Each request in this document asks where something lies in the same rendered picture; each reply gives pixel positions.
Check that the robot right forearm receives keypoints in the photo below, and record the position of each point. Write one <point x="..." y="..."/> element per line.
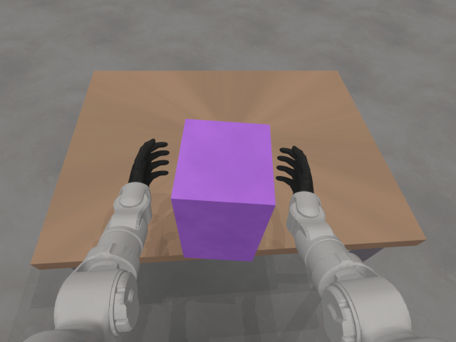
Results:
<point x="321" y="250"/>

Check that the robot left forearm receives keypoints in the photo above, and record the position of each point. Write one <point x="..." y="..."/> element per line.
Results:
<point x="123" y="239"/>

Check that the robot left hand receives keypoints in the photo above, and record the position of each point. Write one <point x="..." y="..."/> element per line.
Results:
<point x="143" y="165"/>

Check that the robot right hand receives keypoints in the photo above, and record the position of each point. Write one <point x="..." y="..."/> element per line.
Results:
<point x="302" y="179"/>

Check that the left robot upper arm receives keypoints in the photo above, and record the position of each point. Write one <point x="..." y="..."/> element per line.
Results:
<point x="94" y="306"/>

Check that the table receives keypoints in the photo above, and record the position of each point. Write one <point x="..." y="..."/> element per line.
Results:
<point x="311" y="110"/>

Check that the carton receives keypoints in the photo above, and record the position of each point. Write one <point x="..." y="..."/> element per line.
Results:
<point x="223" y="193"/>

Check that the right robot upper arm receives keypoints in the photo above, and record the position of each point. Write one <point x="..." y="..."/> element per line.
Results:
<point x="367" y="310"/>

